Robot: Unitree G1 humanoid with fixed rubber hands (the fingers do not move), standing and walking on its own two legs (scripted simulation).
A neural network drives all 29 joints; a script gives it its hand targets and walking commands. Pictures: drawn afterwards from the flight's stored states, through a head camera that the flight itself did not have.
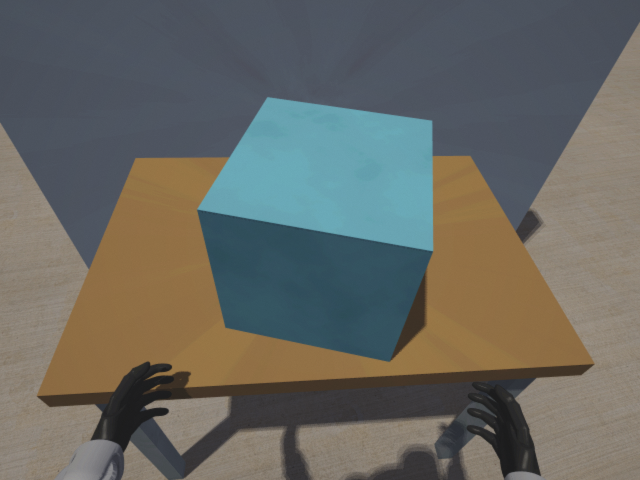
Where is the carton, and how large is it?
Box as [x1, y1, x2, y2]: [197, 97, 432, 361]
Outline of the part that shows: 267,97 197,209 225,327 389,361 432,252 431,121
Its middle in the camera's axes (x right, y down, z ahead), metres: +0.01 -0.02 +0.64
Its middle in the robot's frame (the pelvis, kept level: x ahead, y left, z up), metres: +0.49 +0.03 +0.02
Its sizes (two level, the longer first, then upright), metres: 0.289 0.275 0.267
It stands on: a table, 0.67 m high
